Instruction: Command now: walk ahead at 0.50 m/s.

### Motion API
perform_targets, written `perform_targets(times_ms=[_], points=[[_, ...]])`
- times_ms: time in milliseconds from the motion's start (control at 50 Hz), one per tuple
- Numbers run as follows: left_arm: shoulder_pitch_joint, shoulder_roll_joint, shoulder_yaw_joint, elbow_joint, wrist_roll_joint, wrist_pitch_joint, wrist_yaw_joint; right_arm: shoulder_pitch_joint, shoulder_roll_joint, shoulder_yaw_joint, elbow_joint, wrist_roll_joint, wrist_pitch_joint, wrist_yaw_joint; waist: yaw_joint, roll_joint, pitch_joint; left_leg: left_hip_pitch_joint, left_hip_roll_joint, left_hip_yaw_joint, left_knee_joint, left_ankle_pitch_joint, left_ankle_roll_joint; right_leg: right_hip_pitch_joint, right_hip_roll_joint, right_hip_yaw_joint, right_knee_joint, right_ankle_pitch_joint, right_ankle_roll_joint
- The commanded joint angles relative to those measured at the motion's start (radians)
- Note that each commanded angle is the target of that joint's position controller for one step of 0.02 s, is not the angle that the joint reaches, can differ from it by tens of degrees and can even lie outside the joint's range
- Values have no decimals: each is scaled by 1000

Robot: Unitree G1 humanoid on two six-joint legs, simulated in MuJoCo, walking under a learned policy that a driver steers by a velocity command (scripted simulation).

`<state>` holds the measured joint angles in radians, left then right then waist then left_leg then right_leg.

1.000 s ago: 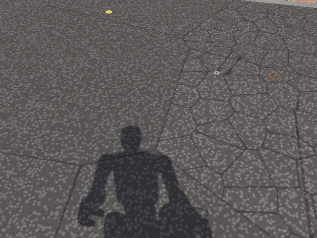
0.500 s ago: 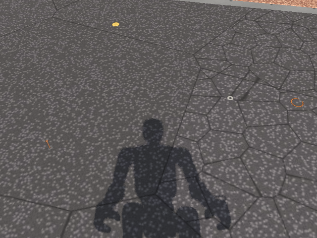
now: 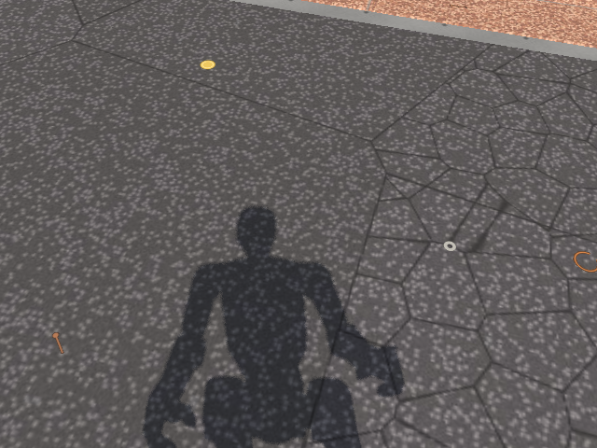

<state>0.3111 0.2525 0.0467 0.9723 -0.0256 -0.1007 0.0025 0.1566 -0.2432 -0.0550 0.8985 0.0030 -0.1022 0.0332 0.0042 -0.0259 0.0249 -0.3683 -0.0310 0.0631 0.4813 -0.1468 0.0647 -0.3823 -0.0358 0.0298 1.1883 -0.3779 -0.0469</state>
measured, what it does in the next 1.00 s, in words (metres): walks ahead, turning left: right foot, then left foot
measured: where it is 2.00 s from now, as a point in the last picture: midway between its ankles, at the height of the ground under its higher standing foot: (260, 309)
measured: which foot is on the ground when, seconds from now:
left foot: down 0.00-0.46, up 0.48-0.98, down 1.00-1.00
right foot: up 0.00-0.42, down 0.44-1.00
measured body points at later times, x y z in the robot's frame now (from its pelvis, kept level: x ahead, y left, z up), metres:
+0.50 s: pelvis +0.27 -0.05 -0.01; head +0.31 -0.06 +0.44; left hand +0.46 +0.19 -0.11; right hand +0.24 -0.32 -0.16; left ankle +0.09 +0.08 -0.68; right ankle +0.38 -0.15 -0.73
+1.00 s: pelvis +0.53 +0.00 -0.02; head +0.56 +0.02 +0.43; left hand +0.45 +0.27 -0.16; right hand +0.78 -0.17 -0.11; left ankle +0.62 +0.12 -0.74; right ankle +0.38 -0.16 -0.73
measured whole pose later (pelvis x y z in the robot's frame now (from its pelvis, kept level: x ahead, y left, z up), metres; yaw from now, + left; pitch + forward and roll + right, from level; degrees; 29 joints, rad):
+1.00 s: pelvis +0.53 +0.00 -0.02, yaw +17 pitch +1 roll -2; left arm 0.33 0.25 0.08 0.98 -0.02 -0.05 0.03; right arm 0.05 -0.23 -0.08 0.79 0.03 -0.03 0.06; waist 0.04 0.01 0.04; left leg -0.52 0.03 0.08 0.61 -0.13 0.13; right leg 0.09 -0.08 -0.32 0.44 -0.47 0.06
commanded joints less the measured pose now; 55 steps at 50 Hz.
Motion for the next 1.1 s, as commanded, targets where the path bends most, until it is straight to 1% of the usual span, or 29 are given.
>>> perform_targets(times_ms=[20, 60, 100, 220, 320, 380, 400, 420, 440, 460, 480, 500, 520, 540, 580, 620, 720, 800, 880, 900, 940, 960, 980, 1000, 1020, 1040, 1060, 1080, 1100], points=[[13, 75, 29, -65, 7, 0, 10, 42, -71, -11, -21, -14, -13, 4, 6, 100, -78, 221, 264, -323, -298, 92, 168, -208, -111, 49, -10, 105, -9], [10, 52, 28, -68, 9, 18, 13, 74, -97, -17, 0, -9, -18, -2, 19, 94, -47, 177, 255, -267, -338, 137, 182, -215, -120, 35, -71, 137, 4], [-65, 60, 33, -95, 17, 24, 16, 106, -126, -23, 14, -8, -17, -16, 8, 75, -16, 188, 256, -238, -362, 168, 186, -288, -127, 31, -165, 224, 24], [-268, 36, 24, -152, 16, 15, 0, 198, -138, -21, 48, 4, -1, -37, -50, 80, 24, 251, 215, -140, -375, 175, 135, -305, -87, -10, -496, 484, 36], [-404, 36, 13, -202, 5, 5, -27, 278, -148, -26, 92, 11, 17, -40, -92, 82, 67, 396, 266, -140, -323, 180, 133, -331, -58, -26, -630, 432, 22], [-396, 61, 19, -217, 3, -6, -42, 274, -161, -35, 102, 16, 30, -46, -62, 101, 55, 451, 300, -160, -247, 294, 114, -258, -35, -31, -680, 330, -13], [-342, 83, 29, -207, 4, -10, -42, 254, -170, -37, 98, 18, 34, -46, -25, 114, 24, 443, 294, -162, -189, 419, 104, -159, -8, -47, -696, 301, -27], [-220, 114, 48, -172, 8, -14, -37, 225, -168, -35, 90, 19, 38, -46, 44, 114, -44, 411, 256, -140, -63, 560, 86, 17, 25, -73, -723, 311, -47], [-28, 175, 74, -119, 16, -17, -28, 207, -139, -23, 73, 11, 38, -44, 121, 88, -173, 271, 197, -105, 160, 517, 54, 316, -23, -25, -687, 346, -86], [131, 280, 100, -94, 38, -13, -17, 284, -44, 5, 47, 0, 25, -38, 124, -108, -352, -104, 61, -38, 559, 120, -14, 741, -296, 333, -690, 298, -203], [153, 234, 84, -83, 31, -8, -19, 325, -16, 16, 64, 20, 4, -34, 116, -250, -463, -290, -23, -152, 776, -427, -28, 836, -415, 667, -844, 182, -277], [84, 162, 61, -94, 25, -9, -18, 248, -127, -16, 55, 48, -6, -34, 115, -157, -319, -373, 41, -212, 863, -392, -14, 711, -377, 556, -871, 118, -222], [-2, 121, 48, -112, 24, -9, -15, 177, -140, -20, 32, 54, -7, -37, 89, -111, -202, -386, 96, -178, 851, -301, -3, 559, -343, 402, -895, 136, -178], [-74, 88, 37, -116, 26, -12, -19, 143, -123, -24, 28, 45, 0, -44, 57, -51, -121, -342, 134, -164, 793, -223, -5, 407, -301, 293, -944, 177, -153], [-136, 52, 29, -108, 39, -20, -23, 177, -82, -33, 39, 35, 32, -48, -2, -83, -55, -235, 176, -170, 716, -138, -3, 245, -242, 144, -1016, 223, -120], [-128, 63, 35, -90, 41, -26, -19, 188, -46, -34, 37, 36, 55, -48, -21, -68, -25, -229, 179, -166, 694, -96, -7, 194, -230, 54, -1053, 299, -128], [-85, 104, 48, -63, 48, -22, 9, 71, -52, -45, -19, 21, 64, -39, -13, -32, 19, -354, 168, -184, 498, 121, -28, 249, -227, -86, -1076, 405, -125], [-42, 130, 54, -53, 37, -11, 25, -67, -32, -31, -70, 15, 59, -12, 31, -12, 59, -348, 158, -100, 308, 216, -25, 304, -230, -176, -1084, 420, -107], [23, 151, 64, -32, 21, 14, 27, -175, -26, -21, -136, 18, 60, 13, 63, -7, 92, -392, 144, -43, 209, 133, 0, 452, -271, -222, -1023, 497, -99], [22, 159, 68, -32, 16, 21, 27, -183, -31, -22, -150, 20, 61, 19, 57, -15, 90, -378, 133, -24, 194, 89, 11, 477, -278, -234, -994, 559, -93], [-8, 188, 76, -43, 8, 31, 29, -153, -61, -35, -167, 21, 64, 27, 17, -49, 44, -261, 76, 38, 181, -11, 45, 497, -279, -265, -884, 869, -72], [-23, 204, 80, -50, 3, 38, 31, -92, -86, -48, -162, 23, 66, 27, -23, -71, -2, -163, 35, 68, 185, -61, 66, 495, -275, -276, -780, 1035, -61], [-48, 214, 81, -57, -1, 45, 31, 33, -127, -71, -136, 27, 66, 25, -99, -68, -69, 6, -12, 88, 140, -48, 96, 460, -251, -295, -604, 1116, -40], [-53, 207, 75, -66, 1, 45, 32, 199, -199, -110, -91, 29, 69, 9, -178, -26, -159, 287, -31, 37, 72, 8, 137, 309, -206, -304, -354, 976, 3], [-28, 100, 46, -105, 40, 32, 27, 269, -307, -134, -71, 29, 74, -13, -135, 202, -213, 563, 199, -365, 32, -7, 231, -53, -94, -292, 1, 253, 57], [18, 45, 19, -138, 22, -13, 13, 235, -322, -118, -111, 8, 55, -7, -68, 267, -376, 743, 403, -897, -154, -11, 401, -296, 77, -54, 237, -249, 82], [-78, 125, 39, -135, -24, -36, 1, 228, -220, -86, -103, -5, 44, -1, -112, 118, -327, 704, 392, -753, -179, 194, 332, -364, 16, 41, 260, -184, 64], [-81, 125, 39, -121, -35, -40, 0, 173, -170, -71, -100, -5, 35, 0, -82, 96, -220, 566, 364, -538, -137, 407, 286, -355, -34, 21, 203, -113, 47], [-81, 120, 42, -96, -13, -34, 10, 88, -135, -60, -114, 2, 30, 0, -41, 19, -158, 418, 313, -392, -122, 512, 233, -294, -86, 19, 121, -56, 47]])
